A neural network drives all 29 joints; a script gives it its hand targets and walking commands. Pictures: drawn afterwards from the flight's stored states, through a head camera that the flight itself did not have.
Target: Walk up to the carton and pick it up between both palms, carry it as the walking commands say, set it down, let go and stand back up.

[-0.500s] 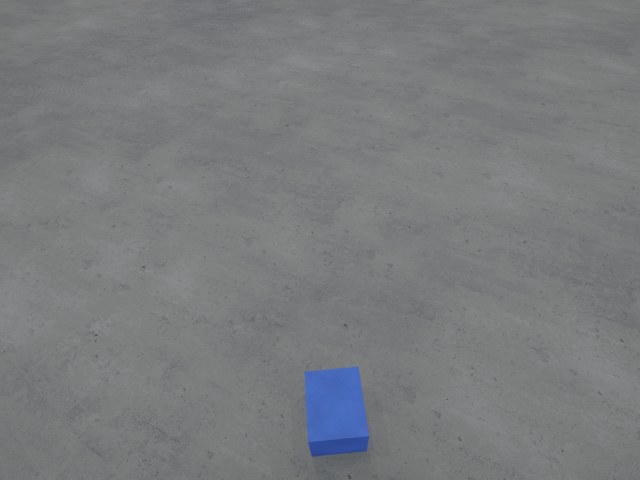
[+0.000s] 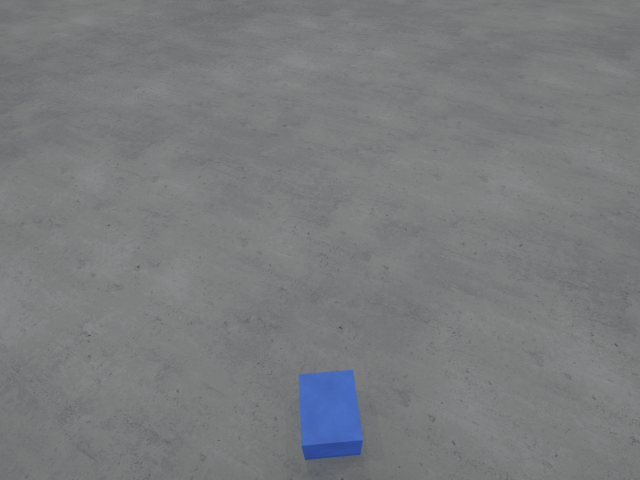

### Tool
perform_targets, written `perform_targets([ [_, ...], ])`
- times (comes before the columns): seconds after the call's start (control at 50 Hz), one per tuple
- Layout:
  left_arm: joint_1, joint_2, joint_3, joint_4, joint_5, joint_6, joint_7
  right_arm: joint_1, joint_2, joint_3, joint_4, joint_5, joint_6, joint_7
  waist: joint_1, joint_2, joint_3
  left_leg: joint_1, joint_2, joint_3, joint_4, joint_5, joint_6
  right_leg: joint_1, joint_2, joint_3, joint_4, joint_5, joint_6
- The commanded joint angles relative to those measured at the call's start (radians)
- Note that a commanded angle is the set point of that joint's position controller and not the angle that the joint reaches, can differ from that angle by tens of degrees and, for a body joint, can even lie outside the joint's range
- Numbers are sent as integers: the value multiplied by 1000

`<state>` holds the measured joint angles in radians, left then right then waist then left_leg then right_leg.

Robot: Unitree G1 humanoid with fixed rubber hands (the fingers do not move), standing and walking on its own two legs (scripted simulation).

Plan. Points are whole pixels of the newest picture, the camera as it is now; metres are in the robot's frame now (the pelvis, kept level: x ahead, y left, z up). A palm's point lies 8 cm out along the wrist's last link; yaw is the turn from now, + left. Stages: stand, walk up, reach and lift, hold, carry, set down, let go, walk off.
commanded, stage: stand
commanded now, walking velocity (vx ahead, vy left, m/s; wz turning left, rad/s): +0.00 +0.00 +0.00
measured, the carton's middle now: (329, 414) +0.43 +0.02 -0.70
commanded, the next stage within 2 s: reach and lift in 0.04 s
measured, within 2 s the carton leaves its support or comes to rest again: neither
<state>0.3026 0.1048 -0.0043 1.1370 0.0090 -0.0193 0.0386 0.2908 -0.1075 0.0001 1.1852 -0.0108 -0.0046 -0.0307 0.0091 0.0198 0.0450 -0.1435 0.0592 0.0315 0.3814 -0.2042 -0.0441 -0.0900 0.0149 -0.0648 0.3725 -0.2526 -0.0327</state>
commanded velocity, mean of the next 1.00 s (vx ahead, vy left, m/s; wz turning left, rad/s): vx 0.00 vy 0.00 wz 0.00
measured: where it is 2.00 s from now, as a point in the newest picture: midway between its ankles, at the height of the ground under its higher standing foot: outside the picture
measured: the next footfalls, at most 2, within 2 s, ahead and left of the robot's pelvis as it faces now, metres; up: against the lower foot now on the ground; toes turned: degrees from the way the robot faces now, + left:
none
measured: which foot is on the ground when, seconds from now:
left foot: down 0.00-1.00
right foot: down 0.00-1.00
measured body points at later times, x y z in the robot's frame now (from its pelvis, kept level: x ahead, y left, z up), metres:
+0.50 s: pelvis -0.02 +0.02 -0.04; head +0.10 +0.01 +0.40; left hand +0.14 +0.19 -0.18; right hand +0.14 -0.16 -0.18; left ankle +0.00 +0.15 -0.74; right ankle -0.03 -0.10 -0.74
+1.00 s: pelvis -0.12 +0.03 -0.10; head +0.08 +0.02 +0.30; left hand +0.22 +0.21 -0.22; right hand +0.23 -0.17 -0.22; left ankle +0.00 +0.15 -0.74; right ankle -0.03 -0.10 -0.74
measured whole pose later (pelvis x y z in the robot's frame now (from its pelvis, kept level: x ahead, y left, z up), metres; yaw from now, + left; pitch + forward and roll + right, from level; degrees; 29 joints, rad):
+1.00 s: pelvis -0.12 +0.03 -0.10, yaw -2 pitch +18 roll +0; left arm -0.51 0.08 0.17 0.56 0.00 0.55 0.10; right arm -0.56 -0.19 -0.12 0.63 0.02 0.54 0.00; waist 0.04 -0.01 0.13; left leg -1.08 -0.01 -0.02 1.08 -0.32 -0.02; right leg -1.07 0.02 0.04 1.12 -0.37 0.01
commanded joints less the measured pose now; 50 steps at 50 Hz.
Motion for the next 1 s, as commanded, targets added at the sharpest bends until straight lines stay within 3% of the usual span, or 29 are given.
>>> perform_targets([
  [0.0,92,91,12,-22,1,-12,6,84,-100,-18,-22,-2,-5,-2,-11,-20,33,11,49,-43,-35,97,39,-72,-120,113,-93,176,9],
  [0.02,55,119,16,-30,2,-12,10,95,-67,-19,1,-5,2,-8,-10,-10,105,-10,57,-50,-64,110,31,-105,-124,108,-90,131,-3],
  [0.04,-813,194,-51,-658,-113,21,-14,-906,-215,69,-721,80,12,-27,-1,-119,-93,-242,-64,-37,170,-143,89,-436,-48,100,91,-255,10],
  [0.06,-679,208,-11,-537,-91,126,-4,-734,-155,65,-595,102,109,-54,26,-142,-114,-207,-38,8,246,-251,85,-475,-46,82,113,-360,19],
  [0.08,-626,184,-24,-611,-117,194,0,-667,-164,78,-659,103,165,-63,-17,-129,-188,-208,-29,27,274,-210,92,-494,-70,92,139,-281,-18],
  [0.12,-500,207,-20,-610,-171,341,1,-602,-154,128,-695,191,317,-70,47,-115,-284,-264,-63,32,295,-171,97,-524,-112,97,169,-252,-7],
  [0.14,-442,199,-28,-629,-174,437,4,-449,-125,130,-639,199,424,-71,4,-40,-310,-268,-40,20,315,-141,86,-553,-100,135,187,-227,-38],
  [0.18,-225,134,-54,-606,-182,611,9,-290,-122,125,-628,185,589,-31,44,48,-317,-303,-55,1,267,-11,91,-478,-57,103,234,-5,-57],
  [0.2,-154,144,-58,-558,-155,656,7,-115,-110,83,-548,140,649,-26,18,28,-306,-304,-71,-17,268,120,81,-429,-41,129,249,220,-51],
  [0.24,-117,106,-25,-547,-133,734,-10,-34,-61,83,-484,116,719,8,-34,5,-285,-257,-83,-52,251,176,81,-421,-21,147,223,248,-36],
  [0.26,-93,79,-35,-588,-118,714,-12,-64,-101,31,-548,98,709,8,-14,73,-284,-270,-100,-66,242,249,74,-385,-23,164,224,329,-46],
  [0.28,-69,-2,-20,-569,-110,722,-12,-68,-74,25,-559,52,712,24,-6,-25,-311,-207,-107,-72,237,316,77,-373,2,134,234,353,-40],
  [0.38,-215,47,119,-718,92,566,-16,-214,-73,-109,-772,-74,554,53,11,-16,-375,-335,-85,-72,331,399,65,-417,10,96,338,472,-15],
  [0.4,-217,69,136,-724,111,531,-13,-235,-53,-121,-783,-95,517,59,-17,-80,-413,-338,-85,-84,339,432,75,-481,31,74,369,503,14],
  [0.42,-253,9,118,-718,100,505,-18,-248,-97,-160,-817,-88,479,53,-21,-35,-472,-348,-73,-96,393,520,60,-520,13,119,380,573,3],
  [0.46,-259,37,169,-740,105,444,-14,-303,-71,-113,-866,-85,417,53,1,-57,-457,-375,-81,-75,434,384,50,-553,8,96,428,443,21],
  [0.48,-368,41,182,-880,110,407,-16,-358,-78,-145,-936,-63,392,60,22,-58,-641,-352,-84,-69,454,454,35,-488,25,114,451,498,17],
  [0.5,-311,41,155,-882,82,401,-8,-340,-128,-176,-955,-81,379,51,-26,-100,-681,-363,-86,-62,478,465,29,-520,22,99,496,521,32],
  [0.52,-366,36,167,-874,77,388,-7,-383,-94,-127,-926,-46,368,48,29,-31,-683,-409,-91,-47,506,437,18,-543,19,107,498,490,33],
  [0.54,-386,6,118,-898,29,388,9,-377,-99,-93,-912,-22,368,50,13,-38,-730,-352,-101,-47,495,485,28,-551,37,76,513,454,36],
  [0.58,-393,4,115,-911,32,410,22,-364,-124,-92,-938,0,381,56,30,32,-777,-285,-92,-46,510,432,17,-668,52,54,503,283,24],
  [0.6,-418,22,109,-925,1,427,28,-392,-120,-90,-912,-14,399,61,-8,-58,-715,-278,-88,-37,508,257,29,-709,38,59,502,160,37],
  [0.62,-458,-6,93,-924,-9,437,23,-455,-105,-79,-945,15,404,59,20,7,-697,-314,-92,-39,504,218,32,-726,35,74,496,115,28],
  [0.68,-479,5,83,-922,-12,471,34,-437,-120,-77,-913,34,445,63,22,27,-702,-366,-86,-41,504,177,16,-735,51,62,512,84,9],
  [0.72,-501,-54,53,-845,-51,493,40,-538,-138,-78,-869,11,466,64,21,-69,-599,-469,-90,-25,511,30,15,-761,47,51,520,-33,10],
  [0.74,-621,-17,86,-881,-35,502,30,-653,-162,-100,-880,22,471,69,27,-24,-588,-487,-83,-18,510,-72,16,-783,36,69,506,-100,16],
  [0.78,-596,28,141,-798,24,519,39,-649,-128,-101,-819,26,499,70,47,-68,-475,-533,-90,-17,491,-212,36,-786,35,60,496,-248,17],
  [0.84,-905,22,154,-786,-22,534,48,-939,-160,-94,-788,18,511,56,53,-116,-411,-633,-97,9,506,-332,37,-770,19,79,493,-359,19],
  [0.98,-1159,71,225,-716,-6,516,82,-1239,-186,-164,-663,27,497,-4,40,-17,-682,-546,-100,22,551,-212,15,-738,23,68,546,-220,27],
])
